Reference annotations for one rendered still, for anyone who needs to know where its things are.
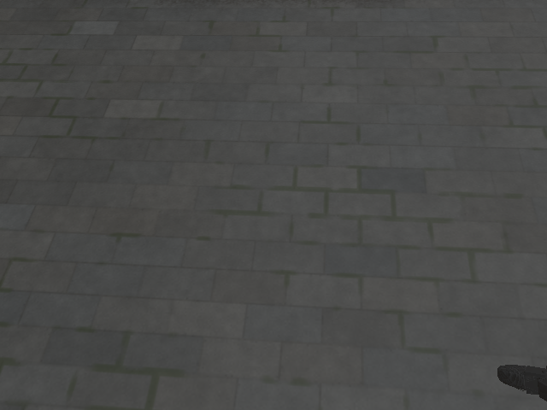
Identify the right robot hand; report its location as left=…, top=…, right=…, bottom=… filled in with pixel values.
left=497, top=365, right=547, bottom=401

